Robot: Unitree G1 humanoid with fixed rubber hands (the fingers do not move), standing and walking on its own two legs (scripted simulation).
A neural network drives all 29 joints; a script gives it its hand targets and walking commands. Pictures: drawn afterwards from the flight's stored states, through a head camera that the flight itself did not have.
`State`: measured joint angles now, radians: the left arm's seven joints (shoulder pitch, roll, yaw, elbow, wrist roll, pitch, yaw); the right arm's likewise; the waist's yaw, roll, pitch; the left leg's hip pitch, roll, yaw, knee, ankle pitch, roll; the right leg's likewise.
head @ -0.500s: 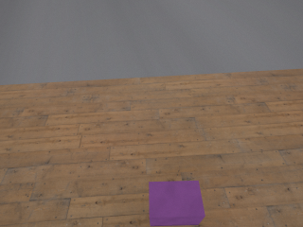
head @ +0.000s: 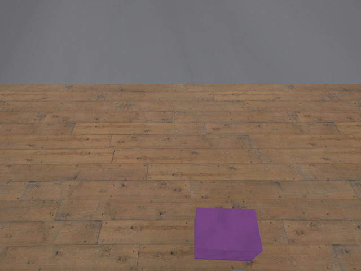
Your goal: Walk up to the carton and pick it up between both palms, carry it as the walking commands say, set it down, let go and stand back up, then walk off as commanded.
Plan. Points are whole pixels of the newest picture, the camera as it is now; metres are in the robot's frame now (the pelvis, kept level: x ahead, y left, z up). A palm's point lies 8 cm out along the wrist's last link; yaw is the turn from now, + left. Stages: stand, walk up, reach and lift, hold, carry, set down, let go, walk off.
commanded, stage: walk off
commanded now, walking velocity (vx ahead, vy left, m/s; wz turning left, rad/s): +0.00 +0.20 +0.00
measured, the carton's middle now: (224, 234) +0.39 -0.16 -0.66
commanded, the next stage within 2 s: none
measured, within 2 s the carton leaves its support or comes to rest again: neither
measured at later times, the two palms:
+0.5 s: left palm out of the picture +0.00 +0.31 -0.12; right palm out of the picture +0.07 -0.23 -0.11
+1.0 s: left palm out of the picture +0.00 +0.40 -0.13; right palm out of the picture +0.09 -0.13 -0.09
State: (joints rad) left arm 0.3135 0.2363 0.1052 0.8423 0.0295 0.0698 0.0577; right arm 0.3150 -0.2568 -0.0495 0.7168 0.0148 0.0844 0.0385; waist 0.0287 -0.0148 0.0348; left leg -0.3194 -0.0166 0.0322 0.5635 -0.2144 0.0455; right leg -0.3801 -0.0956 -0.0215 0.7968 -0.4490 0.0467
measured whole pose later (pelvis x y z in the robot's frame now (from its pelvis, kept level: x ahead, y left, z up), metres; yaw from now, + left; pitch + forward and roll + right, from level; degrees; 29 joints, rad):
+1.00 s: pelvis -0.01 +0.14 +0.01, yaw +1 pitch +2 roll -2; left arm 0.33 0.24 0.10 0.87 0.03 0.06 0.06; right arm 0.28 -0.25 -0.05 0.72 0.01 0.06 0.00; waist 0.03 -0.02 0.01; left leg -0.31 -0.03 0.10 0.49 -0.22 0.11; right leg -0.43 -0.01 -0.02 1.07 -0.44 0.06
